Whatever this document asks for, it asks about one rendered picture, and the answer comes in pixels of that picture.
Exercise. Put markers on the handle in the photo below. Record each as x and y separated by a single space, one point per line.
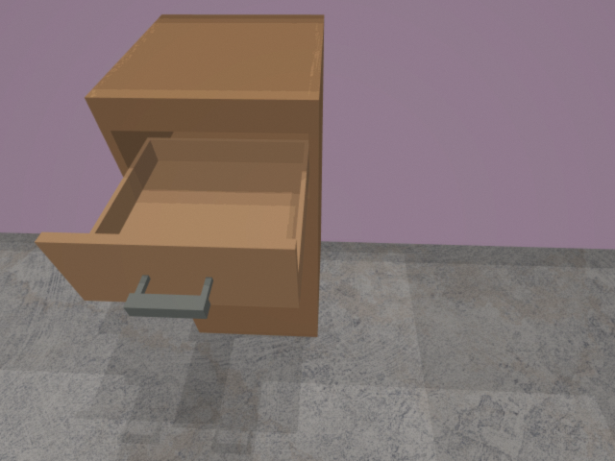
168 306

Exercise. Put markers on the drawer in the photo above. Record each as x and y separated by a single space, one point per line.
233 210

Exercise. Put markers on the cabinet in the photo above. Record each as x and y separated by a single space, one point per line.
233 76

